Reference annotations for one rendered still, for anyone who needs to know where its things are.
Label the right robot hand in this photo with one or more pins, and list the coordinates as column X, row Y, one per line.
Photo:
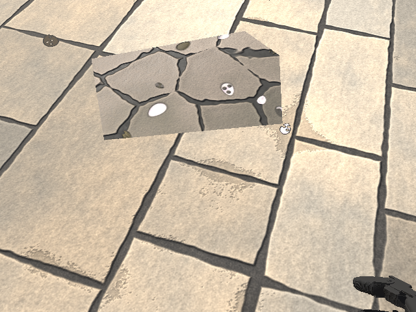
column 392, row 289

